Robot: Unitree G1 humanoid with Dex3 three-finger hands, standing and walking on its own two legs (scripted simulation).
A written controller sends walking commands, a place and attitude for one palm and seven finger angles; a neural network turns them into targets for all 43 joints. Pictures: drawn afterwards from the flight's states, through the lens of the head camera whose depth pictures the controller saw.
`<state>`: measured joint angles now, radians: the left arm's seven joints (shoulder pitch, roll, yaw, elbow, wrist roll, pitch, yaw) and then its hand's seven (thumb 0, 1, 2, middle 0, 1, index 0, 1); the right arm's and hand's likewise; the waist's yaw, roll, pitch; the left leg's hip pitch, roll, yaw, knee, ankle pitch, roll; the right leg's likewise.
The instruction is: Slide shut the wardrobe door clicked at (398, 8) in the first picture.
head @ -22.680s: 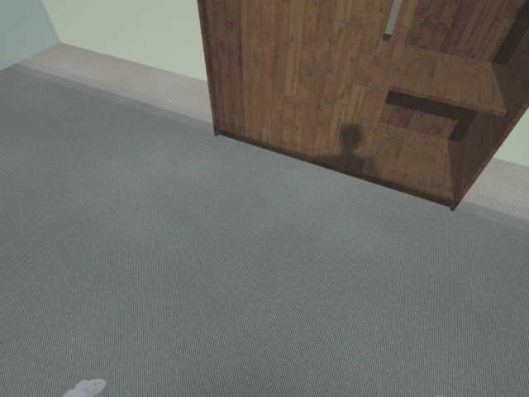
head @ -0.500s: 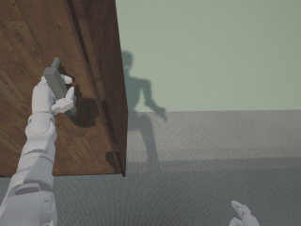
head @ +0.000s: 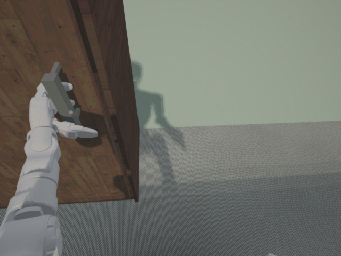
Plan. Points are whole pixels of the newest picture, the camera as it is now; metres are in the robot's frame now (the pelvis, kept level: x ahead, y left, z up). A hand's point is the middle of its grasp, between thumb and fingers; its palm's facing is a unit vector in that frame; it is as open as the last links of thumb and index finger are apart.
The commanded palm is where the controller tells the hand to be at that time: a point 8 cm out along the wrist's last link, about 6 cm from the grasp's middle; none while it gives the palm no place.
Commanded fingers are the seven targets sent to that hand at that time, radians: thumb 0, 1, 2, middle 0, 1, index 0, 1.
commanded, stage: loosen the grip on the handle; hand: left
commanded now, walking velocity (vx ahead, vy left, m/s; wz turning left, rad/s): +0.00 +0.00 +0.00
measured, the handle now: (66, 98) +0.45 +0.27 +0.11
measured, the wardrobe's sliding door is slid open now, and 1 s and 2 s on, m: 0.02 0.02 0.02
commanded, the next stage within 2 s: slip the hand off the handle in 0.04 s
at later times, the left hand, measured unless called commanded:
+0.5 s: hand (49, 116) +0.40 +0.30 +0.10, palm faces +0.37 -0.91 -0.21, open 14.4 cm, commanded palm +0.37 +0.33 +0.11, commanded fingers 0.00 -0.55 0.20 -0.25 -1.15 -0.25 -1.15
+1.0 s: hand (34, 131) +0.36 +0.31 +0.10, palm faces +0.35 -0.92 -0.20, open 14.7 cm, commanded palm +0.31 +0.35 +0.11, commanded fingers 0.00 -0.55 0.20 -0.25 -1.15 -0.25 -1.15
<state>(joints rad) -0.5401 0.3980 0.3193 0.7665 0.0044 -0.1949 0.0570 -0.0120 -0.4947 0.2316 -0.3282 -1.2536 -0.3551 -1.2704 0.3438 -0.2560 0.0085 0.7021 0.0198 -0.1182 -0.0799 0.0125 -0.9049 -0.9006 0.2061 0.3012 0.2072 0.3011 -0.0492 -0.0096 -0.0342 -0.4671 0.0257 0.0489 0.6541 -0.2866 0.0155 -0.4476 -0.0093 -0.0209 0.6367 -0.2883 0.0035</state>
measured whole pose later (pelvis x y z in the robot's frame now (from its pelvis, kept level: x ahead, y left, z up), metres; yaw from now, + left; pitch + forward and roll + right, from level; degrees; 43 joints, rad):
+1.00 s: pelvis +0.02 +0.01 +0.00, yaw +1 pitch +7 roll -2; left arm -0.26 0.43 0.41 0.51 -0.10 -0.16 -0.10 -0.02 -0.55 0.20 -0.25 -1.15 -0.26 -1.15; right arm 0.34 -0.26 0.01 0.64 0.03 -0.08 -0.08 0.01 -0.90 -0.90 0.21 0.30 0.21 0.30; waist -0.01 0.02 -0.09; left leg -0.50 0.02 0.03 0.72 -0.35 0.03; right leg -0.45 -0.01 -0.03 0.67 -0.33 0.02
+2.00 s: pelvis +0.01 +0.00 +0.00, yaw +2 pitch +0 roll -1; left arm 0.11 0.39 0.46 0.10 -0.38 0.01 -0.41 -0.02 -0.55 0.20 -0.25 -1.15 -0.25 -1.15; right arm 0.28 -0.28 0.04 0.60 0.07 -0.28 -0.14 0.02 -0.90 -0.90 0.21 0.30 0.21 0.30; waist 0.05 0.04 -0.06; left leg -0.34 0.02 0.00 0.67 -0.32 0.01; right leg -0.29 -0.01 -0.06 0.62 -0.32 0.00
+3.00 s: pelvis +0.03 +0.00 +0.02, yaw +2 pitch -5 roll +0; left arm 0.43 0.33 0.34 -0.36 -0.07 -0.06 0.11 0.01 0.86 0.89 -0.21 -0.32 -0.21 -0.33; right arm 0.20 -0.22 0.02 0.65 -0.01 -0.13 -0.09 0.01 -0.90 -0.90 0.21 0.30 0.21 0.30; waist 0.08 0.05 0.00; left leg -0.10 0.01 0.03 0.44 -0.25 0.01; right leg -0.07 -0.02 -0.04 0.41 -0.26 0.01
